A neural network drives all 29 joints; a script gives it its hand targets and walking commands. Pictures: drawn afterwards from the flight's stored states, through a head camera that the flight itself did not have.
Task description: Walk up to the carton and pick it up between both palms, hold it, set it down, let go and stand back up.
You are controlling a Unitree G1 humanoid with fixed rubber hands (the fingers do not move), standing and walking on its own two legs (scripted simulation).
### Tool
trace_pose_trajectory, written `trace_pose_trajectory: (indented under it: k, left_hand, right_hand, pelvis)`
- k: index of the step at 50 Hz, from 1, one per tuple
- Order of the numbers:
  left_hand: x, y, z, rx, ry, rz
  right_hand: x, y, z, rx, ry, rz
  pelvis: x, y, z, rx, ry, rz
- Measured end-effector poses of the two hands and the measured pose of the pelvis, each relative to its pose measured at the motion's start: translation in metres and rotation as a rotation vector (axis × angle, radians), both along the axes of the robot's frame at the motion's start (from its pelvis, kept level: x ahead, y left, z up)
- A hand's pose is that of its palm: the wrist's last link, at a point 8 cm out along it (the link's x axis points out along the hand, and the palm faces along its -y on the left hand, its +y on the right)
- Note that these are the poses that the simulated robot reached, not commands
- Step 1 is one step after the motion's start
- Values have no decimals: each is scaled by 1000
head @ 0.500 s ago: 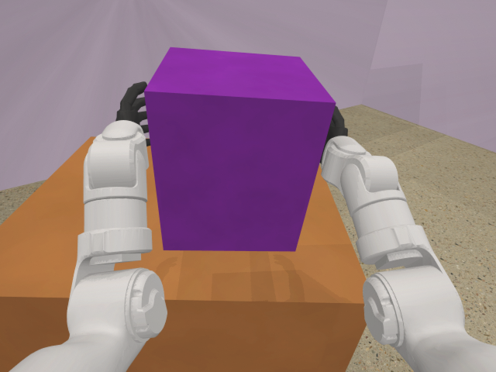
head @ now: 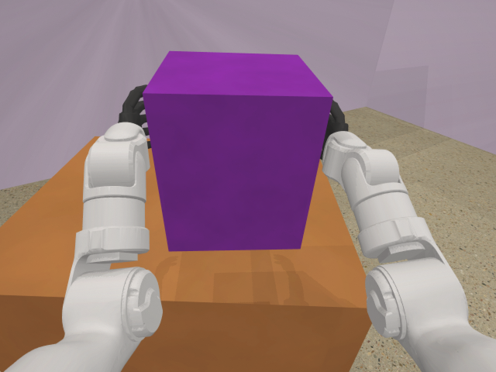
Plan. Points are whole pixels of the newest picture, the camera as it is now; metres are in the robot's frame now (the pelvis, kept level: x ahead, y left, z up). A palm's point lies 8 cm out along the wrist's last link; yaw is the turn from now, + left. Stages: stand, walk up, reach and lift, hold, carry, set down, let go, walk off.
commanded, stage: hold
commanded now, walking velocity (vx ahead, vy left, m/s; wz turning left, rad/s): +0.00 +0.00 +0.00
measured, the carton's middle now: (235, 150) +0.40 +0.01 +0.25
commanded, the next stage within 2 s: none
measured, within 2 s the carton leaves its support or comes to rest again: neither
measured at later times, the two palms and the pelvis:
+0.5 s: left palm (132, 137) +0.37 +0.16 +0.29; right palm (334, 146) +0.37 -0.14 +0.28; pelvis +0.00 +0.00 +0.00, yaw +0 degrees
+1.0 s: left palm (141, 134) +0.37 +0.15 +0.29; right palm (340, 152) +0.36 -0.15 +0.27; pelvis +0.00 +0.00 +0.00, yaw +0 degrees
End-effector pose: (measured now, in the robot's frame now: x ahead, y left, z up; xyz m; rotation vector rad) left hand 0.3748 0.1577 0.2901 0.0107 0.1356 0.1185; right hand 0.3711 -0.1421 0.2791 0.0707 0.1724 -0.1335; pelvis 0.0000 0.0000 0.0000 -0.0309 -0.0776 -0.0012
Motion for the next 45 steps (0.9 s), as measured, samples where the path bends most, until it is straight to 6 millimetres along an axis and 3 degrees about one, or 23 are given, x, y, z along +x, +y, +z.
trace_pose_trajectory:
  k: [14, 36, 45]
  left_hand:
    - [-1, 0, -6, -5, 0, -2]
    - [-3, 0, 1, -4, 6, 0]
    - [-3, -9, 0, 21, 19, -10]
  right_hand:
    - [-1, 0, -4, 6, 1, -4]
    - [-3, 0, 2, 10, 7, -4]
    - [-6, -8, -11, 42, 20, -14]
  pelvis:
    - [5, 2, 0, -4, -15, 11]
    - [0, 2, 0, -2, -5, 3]
    - [-3, 2, 0, 2, -15, 8]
